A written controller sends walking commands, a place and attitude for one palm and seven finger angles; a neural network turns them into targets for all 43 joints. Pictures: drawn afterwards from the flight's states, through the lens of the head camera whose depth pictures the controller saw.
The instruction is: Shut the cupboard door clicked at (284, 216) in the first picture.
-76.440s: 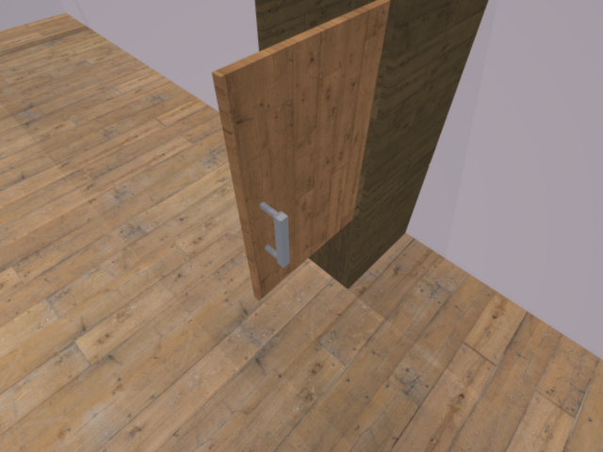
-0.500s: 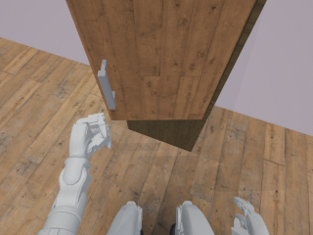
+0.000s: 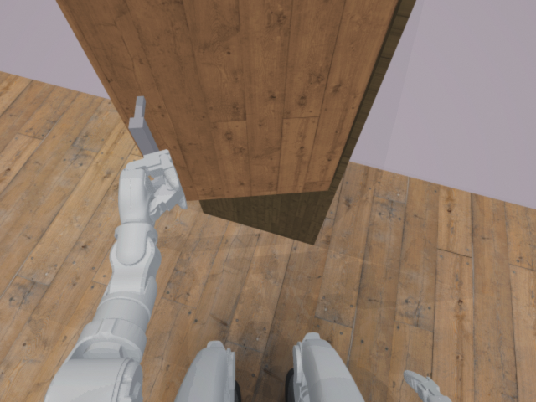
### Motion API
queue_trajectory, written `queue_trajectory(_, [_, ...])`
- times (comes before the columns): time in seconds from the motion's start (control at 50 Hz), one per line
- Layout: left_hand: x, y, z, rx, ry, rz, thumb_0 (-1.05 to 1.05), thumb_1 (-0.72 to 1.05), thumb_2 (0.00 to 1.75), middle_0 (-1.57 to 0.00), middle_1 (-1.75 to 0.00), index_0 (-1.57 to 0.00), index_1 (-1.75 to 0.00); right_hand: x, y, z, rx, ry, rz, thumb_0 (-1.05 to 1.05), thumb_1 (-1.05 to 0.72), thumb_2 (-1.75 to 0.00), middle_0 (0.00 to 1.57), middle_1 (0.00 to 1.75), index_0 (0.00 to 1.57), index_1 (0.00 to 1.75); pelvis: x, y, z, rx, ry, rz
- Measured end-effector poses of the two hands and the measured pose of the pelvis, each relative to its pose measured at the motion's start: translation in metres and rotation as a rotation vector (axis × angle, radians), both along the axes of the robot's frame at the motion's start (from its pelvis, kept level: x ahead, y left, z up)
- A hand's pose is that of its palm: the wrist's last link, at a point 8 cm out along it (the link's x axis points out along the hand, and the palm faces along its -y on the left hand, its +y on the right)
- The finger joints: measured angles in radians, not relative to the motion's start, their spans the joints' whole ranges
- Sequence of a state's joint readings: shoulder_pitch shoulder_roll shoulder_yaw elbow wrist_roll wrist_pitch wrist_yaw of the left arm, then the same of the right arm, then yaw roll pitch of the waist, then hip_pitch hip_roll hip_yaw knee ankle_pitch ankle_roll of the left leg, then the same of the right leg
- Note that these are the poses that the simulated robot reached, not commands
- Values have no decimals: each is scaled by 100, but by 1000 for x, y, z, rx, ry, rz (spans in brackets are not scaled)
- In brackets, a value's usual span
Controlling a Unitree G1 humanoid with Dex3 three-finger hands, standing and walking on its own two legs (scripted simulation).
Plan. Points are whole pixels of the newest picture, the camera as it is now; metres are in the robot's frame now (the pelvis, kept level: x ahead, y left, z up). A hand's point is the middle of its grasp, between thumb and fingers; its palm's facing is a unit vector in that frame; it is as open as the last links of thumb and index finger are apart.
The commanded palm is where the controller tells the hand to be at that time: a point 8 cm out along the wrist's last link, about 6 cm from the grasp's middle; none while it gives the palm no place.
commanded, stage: bring the fist close to the handle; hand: left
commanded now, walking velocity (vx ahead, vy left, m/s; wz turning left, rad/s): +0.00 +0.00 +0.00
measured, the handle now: (153, 144) +0.50 +0.17 +0.03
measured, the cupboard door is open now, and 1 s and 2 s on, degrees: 23 14 1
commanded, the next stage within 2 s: push the door shut along its arc in 0.22 s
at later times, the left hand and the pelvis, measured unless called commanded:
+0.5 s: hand (176, 189) +0.42 +0.13 +0.02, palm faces +0.02 -1.00 -0.04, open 3.1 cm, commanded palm +0.41 +0.18 +0.03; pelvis +0.00 +0.00 +0.00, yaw +1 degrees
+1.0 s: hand (180, 153) +0.49 +0.13 +0.03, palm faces -0.11 -0.99 -0.04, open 3.1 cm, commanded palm +0.48 +0.17 +0.03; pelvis -0.01 +0.01 -0.02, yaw +0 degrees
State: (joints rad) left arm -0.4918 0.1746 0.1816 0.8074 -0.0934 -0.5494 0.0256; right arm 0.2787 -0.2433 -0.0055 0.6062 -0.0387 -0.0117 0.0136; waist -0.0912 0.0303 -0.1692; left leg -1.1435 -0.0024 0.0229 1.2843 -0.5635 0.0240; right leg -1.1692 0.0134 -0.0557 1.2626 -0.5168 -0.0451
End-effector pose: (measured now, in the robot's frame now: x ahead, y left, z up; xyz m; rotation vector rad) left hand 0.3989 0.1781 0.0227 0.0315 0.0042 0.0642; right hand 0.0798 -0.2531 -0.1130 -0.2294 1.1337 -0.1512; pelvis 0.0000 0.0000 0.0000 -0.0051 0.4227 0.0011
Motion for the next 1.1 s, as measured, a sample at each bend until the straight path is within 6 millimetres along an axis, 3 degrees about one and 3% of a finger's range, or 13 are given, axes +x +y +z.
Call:
queue_trajectory(0.16, [-8, 6, -1, 5, 1, 1, 2, 90, 90, -130, -150, -130, -150, -6, -3, 1, -4, 29, -1, 1, -90, -90, 20, 30, 20, 30, 0, -2, 2, 1, -5, 4])
queue_trajectory(0.42, [-6, 4, 1, 2, -10, -26, 2, 90, 90, -130, -150, -130, -150, 15, -4, 4, -16, -31, 19, 1, -90, -90, 20, 30, 20, 30, -2, -1, 1, -2, -8, 9])
queue_trajectory(0.56, [12, 5, 5, 15, -25, -56, 2, 90, 90, -131, -150, -130, -150, 14, -2, 0, -26, -34, 22, 0, -90, -90, 20, 30, 20, 30, -6, 0, -3, -8, -1, 17])
queue_trajectory(0.86, [53, 9, 5, 9, 4, -127, 2, 90, 90, -131, -150, -131, -150, -42, -5, -9, -44, 114, -41, 0, -90, -90, 20, 30, 20, 30, -12, 5, -13, -21, 35, 17])
queue_trajectory(1.1, [82, 0, 5, 6, 21, -207, 2, 90, 90, -131, -150, -130, -150, -81, -4, -6, -63, 207, -94, 0, -90, -90, 20, 30, 20, 30, -13, 11, -17, -37, 61, 12])
